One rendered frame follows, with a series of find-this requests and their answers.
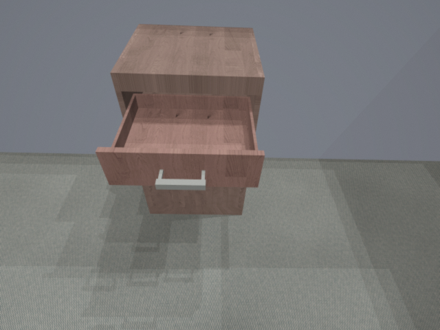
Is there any cabinet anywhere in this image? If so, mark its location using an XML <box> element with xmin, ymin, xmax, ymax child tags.
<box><xmin>110</xmin><ymin>24</ymin><xmax>265</xmax><ymax>215</ymax></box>

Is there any drawer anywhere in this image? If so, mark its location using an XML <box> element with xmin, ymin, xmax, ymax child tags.
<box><xmin>96</xmin><ymin>93</ymin><xmax>265</xmax><ymax>188</ymax></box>

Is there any handle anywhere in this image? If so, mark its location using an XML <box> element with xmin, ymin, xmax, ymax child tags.
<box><xmin>155</xmin><ymin>170</ymin><xmax>206</xmax><ymax>190</ymax></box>

